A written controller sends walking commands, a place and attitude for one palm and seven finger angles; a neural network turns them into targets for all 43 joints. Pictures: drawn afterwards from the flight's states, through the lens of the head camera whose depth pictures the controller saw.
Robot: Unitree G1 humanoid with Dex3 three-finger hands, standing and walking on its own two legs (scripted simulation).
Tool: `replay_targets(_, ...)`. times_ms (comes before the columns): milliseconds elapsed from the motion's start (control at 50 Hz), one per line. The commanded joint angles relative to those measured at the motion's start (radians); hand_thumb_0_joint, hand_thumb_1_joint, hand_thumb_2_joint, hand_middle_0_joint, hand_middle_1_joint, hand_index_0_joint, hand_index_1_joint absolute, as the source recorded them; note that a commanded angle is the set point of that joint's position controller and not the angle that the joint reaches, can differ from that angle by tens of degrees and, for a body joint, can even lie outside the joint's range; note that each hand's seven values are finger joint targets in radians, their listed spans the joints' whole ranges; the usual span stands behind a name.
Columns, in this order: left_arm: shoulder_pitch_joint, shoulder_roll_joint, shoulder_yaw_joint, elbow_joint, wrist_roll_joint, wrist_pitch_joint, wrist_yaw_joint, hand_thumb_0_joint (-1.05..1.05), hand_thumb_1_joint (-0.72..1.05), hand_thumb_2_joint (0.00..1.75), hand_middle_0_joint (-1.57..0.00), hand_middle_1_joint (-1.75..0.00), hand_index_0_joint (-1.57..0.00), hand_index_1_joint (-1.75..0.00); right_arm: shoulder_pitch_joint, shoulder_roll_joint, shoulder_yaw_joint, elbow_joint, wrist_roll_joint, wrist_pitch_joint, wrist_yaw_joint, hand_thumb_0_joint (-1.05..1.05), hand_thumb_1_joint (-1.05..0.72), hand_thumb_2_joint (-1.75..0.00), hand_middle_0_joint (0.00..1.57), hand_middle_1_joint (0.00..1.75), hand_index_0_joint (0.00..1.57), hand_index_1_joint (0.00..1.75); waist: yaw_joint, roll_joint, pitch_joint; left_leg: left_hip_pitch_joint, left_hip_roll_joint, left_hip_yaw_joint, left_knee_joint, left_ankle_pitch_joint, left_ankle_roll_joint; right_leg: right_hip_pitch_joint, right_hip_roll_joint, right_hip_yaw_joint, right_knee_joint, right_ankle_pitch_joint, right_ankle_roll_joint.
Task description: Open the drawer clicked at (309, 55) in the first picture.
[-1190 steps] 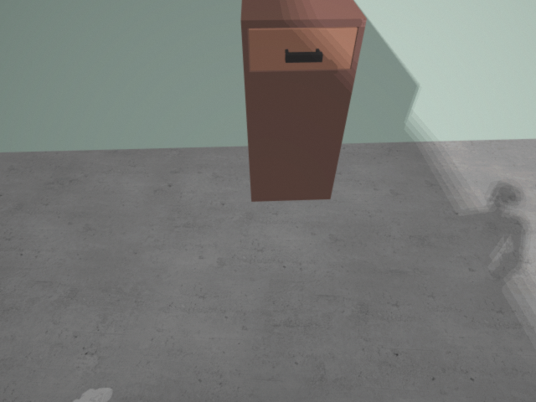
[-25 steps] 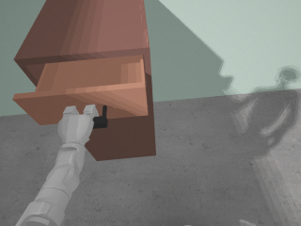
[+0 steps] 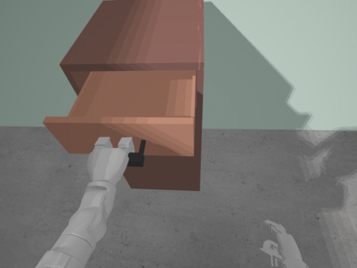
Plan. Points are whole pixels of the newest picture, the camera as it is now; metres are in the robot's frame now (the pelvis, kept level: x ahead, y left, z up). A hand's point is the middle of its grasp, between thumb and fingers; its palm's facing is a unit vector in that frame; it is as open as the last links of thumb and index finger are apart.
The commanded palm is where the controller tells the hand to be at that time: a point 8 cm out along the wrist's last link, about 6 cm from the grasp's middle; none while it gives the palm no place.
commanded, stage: pull the drawer open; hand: left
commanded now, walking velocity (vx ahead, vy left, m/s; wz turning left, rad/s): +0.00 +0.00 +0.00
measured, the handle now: (120, 151) +0.37 +0.20 +0.02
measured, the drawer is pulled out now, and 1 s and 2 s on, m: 0.20 0.30 0.30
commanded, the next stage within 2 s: open the thumb to release the handle in 1.10 s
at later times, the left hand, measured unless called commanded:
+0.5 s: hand (109, 200) +0.25 +0.20 +0.00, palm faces +0.02 -0.08 -1.00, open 5.7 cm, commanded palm +0.21 +0.20 +0.05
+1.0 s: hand (105, 217) +0.22 +0.19 +0.00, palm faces +0.02 -0.14 -0.99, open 5.8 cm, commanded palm +0.16 +0.20 +0.05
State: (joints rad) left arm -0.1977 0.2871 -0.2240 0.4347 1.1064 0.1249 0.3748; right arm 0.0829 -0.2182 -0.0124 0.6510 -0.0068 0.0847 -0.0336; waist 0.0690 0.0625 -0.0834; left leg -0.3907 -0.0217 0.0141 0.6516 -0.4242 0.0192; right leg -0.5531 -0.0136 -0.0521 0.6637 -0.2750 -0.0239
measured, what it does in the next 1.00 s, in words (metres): stands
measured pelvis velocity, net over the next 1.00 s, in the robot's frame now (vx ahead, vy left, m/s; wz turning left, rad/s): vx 0.02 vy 0.00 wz -0.07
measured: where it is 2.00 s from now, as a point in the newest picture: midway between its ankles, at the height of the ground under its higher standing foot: outside the picture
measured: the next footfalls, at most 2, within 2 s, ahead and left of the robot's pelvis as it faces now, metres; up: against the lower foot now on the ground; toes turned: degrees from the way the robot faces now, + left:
none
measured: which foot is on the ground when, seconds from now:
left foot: down 0.00-1.00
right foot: down 0.00-1.00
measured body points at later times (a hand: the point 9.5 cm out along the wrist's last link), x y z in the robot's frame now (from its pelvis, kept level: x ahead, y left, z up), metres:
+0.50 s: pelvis -0.01 -0.01 +0.00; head +0.03 -0.04 +0.45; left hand +0.25 +0.20 +0.05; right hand +0.15 -0.27 -0.12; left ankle -0.06 +0.11 -0.72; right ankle +0.03 -0.11 -0.72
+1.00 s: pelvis +0.02 +0.00 -0.01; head +0.06 -0.02 +0.44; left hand +0.21 +0.20 +0.06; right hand +0.24 -0.20 -0.10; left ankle -0.06 +0.11 -0.72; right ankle +0.03 -0.11 -0.72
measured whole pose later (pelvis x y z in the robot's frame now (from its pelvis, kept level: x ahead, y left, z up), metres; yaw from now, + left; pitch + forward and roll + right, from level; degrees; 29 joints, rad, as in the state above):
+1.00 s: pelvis +0.02 +0.00 -0.01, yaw -4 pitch +10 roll +0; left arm 0.53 0.28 -0.14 -0.20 1.11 0.06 0.44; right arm 0.07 -0.21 0.01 0.56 -0.03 0.03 0.07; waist 0.08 0.05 -0.11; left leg -0.39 0.01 0.07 0.74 -0.51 0.02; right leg -0.58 0.03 0.00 0.76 -0.35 -0.02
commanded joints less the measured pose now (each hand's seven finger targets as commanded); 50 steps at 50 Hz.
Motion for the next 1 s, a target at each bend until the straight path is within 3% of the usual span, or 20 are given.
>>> replay_targets(0,-0.344,0.187,0.146,-0.142,-0.017,-0.014,0.019,0.00,0.90,0.90,-0.40,-1.35,-0.40,-1.35,-0.015,-0.119,-0.045,-0.106,-0.003,-0.039,-0.032,0.00,-0.90,-0.90,0.20,0.30,0.20,0.30,-0.044,-0.109,-0.304,-0.035,-0.026,0.007,-0.066,0.383,-0.010,0.325,0.020,0.045,-0.049,0.328,-0.014)
replay_targets(40,-0.351,0.186,0.152,-0.104,-0.024,-0.031,0.017,0.00,0.90,0.90,-0.40,-1.35,-0.40,-1.35,-0.007,-0.118,-0.043,-0.100,0.000,-0.046,-0.037,0.00,-0.90,-0.90,0.20,0.30,0.20,0.30,-0.048,-0.137,-0.278,-0.071,-0.029,0.006,-0.069,0.338,-0.007,0.320,0.018,0.048,-0.053,0.297,-0.011)
replay_targets(60,-0.311,0.189,0.163,-0.112,-0.023,-0.042,0.018,0.00,0.90,0.90,-0.40,-1.35,-0.40,-1.35,-0.009,-0.118,-0.047,-0.104,-0.002,-0.050,-0.038,0.00,-0.90,-0.90,0.20,0.30,0.20,0.30,-0.032,-0.116,-0.294,-0.073,-0.030,0.011,-0.071,0.333,-0.007,0.332,0.017,0.056,-0.053,0.293,-0.011)
replay_targets(80,-0.261,0.201,0.180,-0.124,-0.022,-0.050,0.021,0.00,0.90,0.90,-0.40,-1.35,-0.40,-1.35,-0.010,-0.121,-0.049,-0.111,-0.003,-0.051,-0.035,0.00,-0.90,-0.90,0.20,0.30,0.20,0.30,-0.018,-0.112,-0.318,-0.067,-0.031,0.008,-0.075,0.342,-0.009,0.353,0.019,0.062,-0.053,0.299,-0.015)
replay_targets(120,-0.151,0.163,0.165,-0.168,-0.038,-0.061,0.021,0.00,0.90,0.90,-0.40,-1.35,-0.40,-1.35,-0.013,-0.116,-0.054,-0.127,0.000,-0.059,-0.028,0.00,-0.90,-0.90,0.20,0.30,0.20,0.30,-0.002,-0.101,-0.338,-0.062,-0.030,0.014,-0.076,0.360,-0.008,0.375,0.018,0.063,-0.049,0.331,-0.016)
replay_targets(160,-0.082,0.149,0.165,-0.208,-0.054,-0.072,0.022,0.00,0.90,0.90,-0.40,-1.35,-0.40,-1.35,-0.020,-0.118,-0.057,-0.137,0.003,-0.066,-0.021,0.00,-0.90,-0.90,0.20,0.30,0.20,0.30,0.002,-0.106,-0.320,-0.081,-0.029,0.015,-0.084,0.340,-0.008,0.382,0.016,0.071,-0.054,0.319,-0.015)
replay_targets(200,0.070,0.164,0.204,-0.251,-0.065,-0.079,0.024,0.00,0.90,0.90,-0.40,-1.35,-0.40,-1.35,-0.026,-0.120,-0.058,-0.156,0.005,-0.071,-0.013,0.00,-0.90,-0.90,0.20,0.30,0.20,0.30,0.026,-0.114,-0.307,-0.100,-0.027,0.017,-0.095,0.332,-0.008,0.400,0.017,0.077,-0.057,0.304,-0.017)
replay_targets(240,0.129,0.128,0.176,-0.349,-0.077,-0.084,0.032,0.00,0.90,0.90,-0.40,-1.35,-0.40,-1.35,-0.037,-0.120,-0.060,-0.171,0.007,-0.079,-0.004,0.00,-0.90,-0.90,0.20,0.30,0.20,0.30,0.018,-0.109,-0.298,-0.095,-0.024,0.022,-0.094,0.325,-0.007,0.387,0.016,0.078,-0.059,0.290,-0.017)
replay_targets(320,0.273,0.141,0.203,-0.449,-0.066,-0.066,0.060,0.00,0.90,0.90,-0.40,-1.35,-0.40,-1.35,-0.054,-0.127,-0.064,-0.181,0.007,-0.085,0.013,0.00,-0.90,-0.90,0.20,0.30,0.20,0.30,0.019,-0.090,-0.261,-0.092,-0.017,0.022,-0.094,0.324,-0.011,0.354,0.024,0.077,-0.056,0.253,-0.023)
replay_targets(380,0.352,0.116,0.186,-0.544,-0.055,-0.043,0.081,0.00,0.90,0.90,-0.40,-1.35,-0.40,-1.35,-0.071,-0.130,-0.068,-0.191,0.003,-0.087,0.027,0.00,-0.90,-0.90,0.20,0.30,0.20,0.30,0.016,-0.051,-0.257,-0.064,-0.011,0.018,-0.087,0.351,-0.014,0.327,0.030,0.072,-0.048,0.250,-0.029)
replay_targets(420,0.378,0.134,0.201,-0.563,-0.048,-0.029,0.093,0.00,0.90,0.90,-0.40,-1.35,-0.40,-1.35,-0.072,-0.131,-0.066,-0.185,0.002,-0.086,0.028,0.00,-0.90,-0.90,0.20,0.30,0.20,0.30,0.010,-0.066,-0.240,-0.064,-0.011,0.016,-0.082,0.337,-0.014,0.311,0.033,0.072,-0.043,0.240,-0.028)
replay_targets(460,0.423,0.104,0.172,-0.599,-0.042,-0.020,0.099,0.00,0.90,0.90,-0.40,-1.35,-0.40,-1.35,-0.078,-0.125,-0.065,-0.190,-0.003,-0.089,0.033,0.00,-0.90,-0.90,0.20,0.30,0.20,0.30,0.008,-0.065,-0.242,-0.051,-0.010,0.012,-0.073,0.341,-0.014,0.304,0.033,0.069,-0.036,0.244,-0.027)
replay_targets(600,0.606,0.066,0.131,-0.690,-0.032,-0.024,0.099,0.00,0.90,0.90,-0.40,-1.35,-0.40,-1.35,-0.109,-0.103,-0.045,-0.206,-0.009,-0.092,0.048,0.00,-0.90,-0.90,0.20,0.30,0.20,0.30,0.022,-0.087,-0.204,-0.008,-0.005,0.001,-0.041,0.436,-0.016,0.271,0.044,0.064,-0.008,0.310,-0.024)
replay_targets(680,0.719,0.096,0.164,-0.728,-0.032,-0.046,0.094,0.00,0.90,0.90,-0.40,-1.35,-0.40,-1.35,-0.117,-0.093,-0.032,-0.218,-0.011,-0.091,0.057,0.00,-0.90,-0.90,0.20,0.30,0.20,0.30,0.036,-0.112,-0.190,-0.017,-0.008,-0.002,-0.026,0.437,-0.018,0.281,0.046,0.078,0.003,0.345,-0.023)
replay_targets(740,0.827,0.078,0.150,-0.757,-0.032,-0.067,0.084,0.00,0.90,0.90,-0.40,-1.35,-0.40,-1.35,-0.122,-0.081,-0.017,-0.225,-0.009,-0.093,0.073,0.00,-0.90,-0.90,0.20,0.30,0.20,0.30,0.051,-0.073,-0.172,-0.025,-0.007,0.001,-0.017,0.479,-0.023,0.279,0.048,0.082,0.024,0.377,-0.025)
replay_targets(820,0.843,0.115,0.187,-0.795,-0.016,-0.075,0.093,0.00,0.90,0.90,-0.40,-1.35,-0.40,-1.35,-0.116,-0.081,-0.011,-0.228,-0.012,-0.089,0.088,0.00,-0.90,-0.90,0.20,0.30,0.20,0.30,0.049,-0.026,-0.195,-0.016,0.002,-0.003,0.009,0.543,-0.030,0.268,0.050,0.094,0.047,0.427,-0.028)
replay_targets(840,0.858,0.091,0.166,-0.786,-0.011,-0.074,0.095,0.00,0.90,0.90,-0.40,-1.35,-0.40,-1.35,-0.119,-0.076,-0.007,-0.230,-0.017,-0.092,0.090,0.00,-0.90,-0.90,0.20,0.30,0.20,0.30,0.048,-0.039,-0.175,-0.020,0.001,-0.003,0.017,0.550,-0.028,0.256,0.052,0.093,0.051,0.444,-0.028)
replay_targets(860,0.818,0.109,0.179,-0.807,-0.005,-0.074,0.098,0.00,0.90,0.90,-0.40,-1.35,-0.40,-1.35,-0.113,-0.084,-0.011,-0.225,-0.018,-0.089,0.093,0.00,-0.90,-0.90,0.20,0.30,0.20,0.30,0.037,-0.035,-0.193,-0.018,0.005,-0.009,0.021,0.562,-0.031,0.249,0.052,0.095,0.057,0.447,-0.028)
replay_targets(900,0.856,0.093,0.168,-0.820,-0.002,-0.072,0.108,0.00,0.90,0.90,-0.40,-1.35,-0.40,-1.35,-0.115,-0.079,-0.010,-0.234,-0.021,-0.094,0.096,0.00,-0.90,-0.90,0.20,0.30,0.20,0.30,0.046,-0.011,-0.206,-0.006,0.009,-0.012,0.035,0.600,-0.033,0.240,0.053,0.095,0.070,0.455,-0.030)
replay_targets(980,0.875,0.106,0.189,-0.822,-0.013,-0.067,0.122,0.00,0.90,0.90,-0.40,-1.35,-0.40,-1.35,-0.108,-0.083,-0.017,-0.233,-0.020,-0.094,0.097,0.00,-0.90,-0.90,0.20,0.30,0.20,0.30,0.043,-0.065,-0.233,-0.023,0.011,-0.020,0.051,0.611,-0.034,0.253,0.052,0.100,0.087,0.507,-0.028)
